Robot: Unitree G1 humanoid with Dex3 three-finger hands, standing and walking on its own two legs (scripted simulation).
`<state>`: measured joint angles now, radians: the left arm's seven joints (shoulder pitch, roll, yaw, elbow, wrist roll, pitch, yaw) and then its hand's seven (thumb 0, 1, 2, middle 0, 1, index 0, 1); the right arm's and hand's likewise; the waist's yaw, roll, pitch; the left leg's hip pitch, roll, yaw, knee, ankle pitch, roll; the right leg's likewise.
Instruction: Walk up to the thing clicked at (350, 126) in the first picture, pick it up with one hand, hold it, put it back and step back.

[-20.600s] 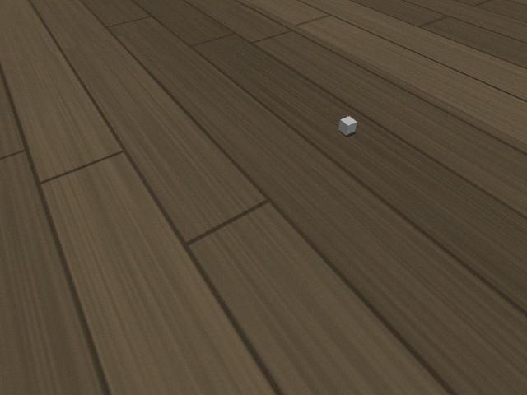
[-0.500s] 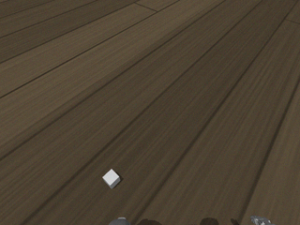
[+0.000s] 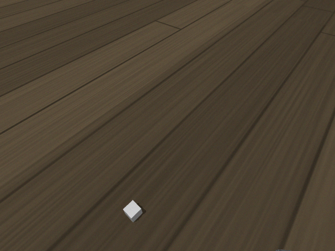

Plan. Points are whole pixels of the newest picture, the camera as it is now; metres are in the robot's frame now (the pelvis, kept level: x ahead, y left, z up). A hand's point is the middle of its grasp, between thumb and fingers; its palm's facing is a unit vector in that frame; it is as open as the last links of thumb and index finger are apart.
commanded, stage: walk up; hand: left
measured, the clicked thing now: (132, 211) +0.48 +0.22 -0.74
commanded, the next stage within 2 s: none
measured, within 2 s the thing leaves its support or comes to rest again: neither
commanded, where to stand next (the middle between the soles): +0.08 +0.00 m, yaw -2 degrees
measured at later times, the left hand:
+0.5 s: hand out of the picture +0.06 +0.26 -0.16, palm faces -0.01 -0.95 -0.33, open 7.4 cm
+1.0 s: hand out of the picture +0.16 +0.29 -0.16, palm faces -0.03 -0.93 -0.36, open 7.4 cm
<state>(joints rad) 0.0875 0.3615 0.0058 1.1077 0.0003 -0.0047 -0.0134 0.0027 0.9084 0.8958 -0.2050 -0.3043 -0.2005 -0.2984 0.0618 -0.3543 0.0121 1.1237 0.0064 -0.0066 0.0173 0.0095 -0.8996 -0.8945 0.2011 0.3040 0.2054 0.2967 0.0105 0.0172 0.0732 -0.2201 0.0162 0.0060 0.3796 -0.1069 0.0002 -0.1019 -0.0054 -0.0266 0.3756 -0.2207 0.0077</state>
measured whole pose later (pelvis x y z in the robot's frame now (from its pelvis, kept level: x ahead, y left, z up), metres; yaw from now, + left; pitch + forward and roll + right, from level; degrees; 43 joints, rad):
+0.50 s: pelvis +0.01 +0.00 +0.00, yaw +0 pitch -2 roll -1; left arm 0.13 0.35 0.02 1.17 0.01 0.00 -0.01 0.00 0.91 0.90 -0.20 -0.30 -0.20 -0.30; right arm 0.07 -0.34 0.00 1.16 0.00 0.00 0.01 0.01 -0.90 -0.89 0.20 0.30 0.20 0.30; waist 0.00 0.00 0.05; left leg -0.22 0.01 0.00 0.34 -0.09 0.01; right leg -0.09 -0.01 -0.03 0.31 -0.19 0.01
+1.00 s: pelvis +0.09 +0.01 +0.00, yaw +0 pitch -3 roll +0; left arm 0.20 0.42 0.04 0.98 0.00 0.01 -0.01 0.00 0.91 0.90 -0.20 -0.30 -0.20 -0.30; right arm 0.26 -0.37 -0.05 0.97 -0.01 -0.04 0.00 0.01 -0.90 -0.89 0.20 0.30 0.21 0.30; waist -0.02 -0.04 0.13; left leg -0.12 0.00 0.03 0.46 -0.29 0.03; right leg -0.39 -0.01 0.06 0.82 -0.38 -0.02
